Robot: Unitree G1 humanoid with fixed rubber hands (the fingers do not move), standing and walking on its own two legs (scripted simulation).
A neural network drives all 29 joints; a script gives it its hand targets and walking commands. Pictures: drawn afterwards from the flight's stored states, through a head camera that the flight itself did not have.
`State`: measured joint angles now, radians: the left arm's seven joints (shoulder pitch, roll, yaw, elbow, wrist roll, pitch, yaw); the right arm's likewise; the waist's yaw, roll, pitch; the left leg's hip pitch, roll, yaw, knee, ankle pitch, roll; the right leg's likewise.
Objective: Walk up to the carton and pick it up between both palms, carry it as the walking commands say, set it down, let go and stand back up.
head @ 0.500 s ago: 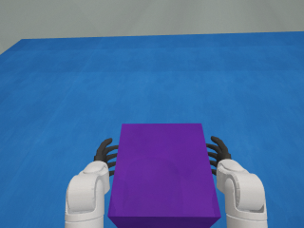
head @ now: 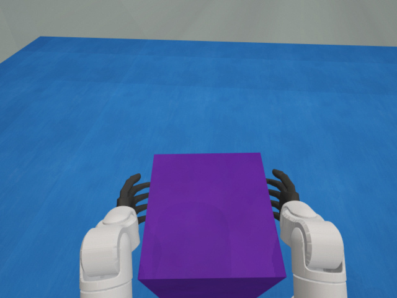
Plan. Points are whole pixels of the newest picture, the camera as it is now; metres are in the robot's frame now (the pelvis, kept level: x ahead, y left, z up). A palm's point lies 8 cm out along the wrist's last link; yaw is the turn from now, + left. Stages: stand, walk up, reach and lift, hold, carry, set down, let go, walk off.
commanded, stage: carry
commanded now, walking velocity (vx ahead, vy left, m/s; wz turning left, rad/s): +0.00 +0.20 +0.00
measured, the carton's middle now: (207, 231) +0.27 +0.01 +0.01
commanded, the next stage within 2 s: none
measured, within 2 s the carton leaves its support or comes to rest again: neither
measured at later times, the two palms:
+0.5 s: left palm (50, 248) +0.21 +0.27 +0.09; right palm (226, 232) +0.23 -0.02 +0.10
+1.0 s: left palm (53, 257) +0.19 +0.25 +0.10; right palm (241, 255) +0.20 -0.04 +0.10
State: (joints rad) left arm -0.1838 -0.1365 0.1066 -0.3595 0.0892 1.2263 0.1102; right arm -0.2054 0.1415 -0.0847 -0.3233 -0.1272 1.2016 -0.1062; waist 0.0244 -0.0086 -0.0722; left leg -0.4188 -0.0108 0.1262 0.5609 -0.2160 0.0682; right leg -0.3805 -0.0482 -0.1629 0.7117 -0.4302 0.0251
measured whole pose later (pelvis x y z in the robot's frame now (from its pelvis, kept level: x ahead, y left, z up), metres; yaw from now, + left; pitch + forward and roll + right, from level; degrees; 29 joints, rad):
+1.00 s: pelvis -0.07 +0.10 +0.01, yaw +1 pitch +2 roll +0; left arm -0.19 -0.14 0.09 -0.28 0.12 1.24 0.09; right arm -0.20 0.14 -0.10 -0.27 -0.14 1.23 -0.10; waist 0.01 0.01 -0.10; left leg -0.37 0.04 0.08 0.50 -0.17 0.01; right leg -0.33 -0.08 -0.14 0.51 -0.21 0.02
